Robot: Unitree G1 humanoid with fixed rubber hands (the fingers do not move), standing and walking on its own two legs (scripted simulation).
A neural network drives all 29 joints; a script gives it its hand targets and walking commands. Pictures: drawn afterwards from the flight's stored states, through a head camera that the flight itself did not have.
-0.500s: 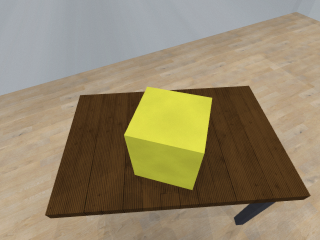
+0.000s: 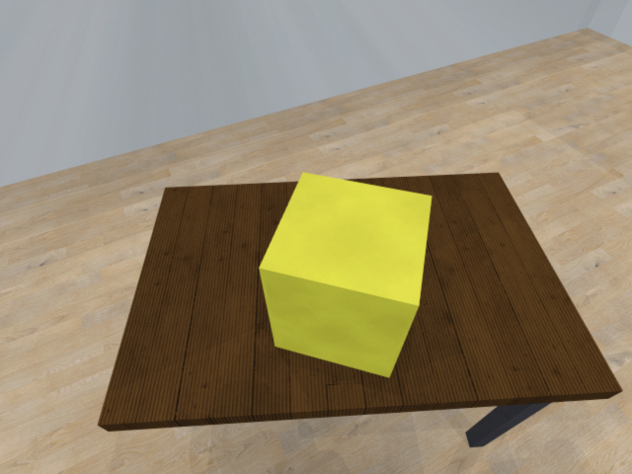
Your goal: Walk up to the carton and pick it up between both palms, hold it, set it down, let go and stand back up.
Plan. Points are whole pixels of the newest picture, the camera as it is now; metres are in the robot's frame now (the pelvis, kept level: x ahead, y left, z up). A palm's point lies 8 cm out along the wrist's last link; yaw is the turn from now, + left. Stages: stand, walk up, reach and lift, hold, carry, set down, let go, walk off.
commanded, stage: stand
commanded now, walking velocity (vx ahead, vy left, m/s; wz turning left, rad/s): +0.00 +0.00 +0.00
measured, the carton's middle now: (347, 277) +0.42 -0.03 -0.07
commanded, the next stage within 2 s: none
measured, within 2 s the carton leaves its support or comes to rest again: neither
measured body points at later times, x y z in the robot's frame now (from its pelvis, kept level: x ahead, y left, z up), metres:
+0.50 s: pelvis +0.00 +0.02 +0.00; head +0.02 +0.02 +0.45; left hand -0.03 +0.21 -0.17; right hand -0.04 -0.17 -0.16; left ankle -0.06 +0.09 -0.74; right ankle -0.01 -0.12 -0.74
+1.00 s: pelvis +0.00 +0.03 +0.00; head +0.02 +0.03 +0.45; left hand -0.03 +0.22 -0.17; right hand -0.04 -0.17 -0.16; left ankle -0.06 +0.09 -0.74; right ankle -0.01 -0.12 -0.74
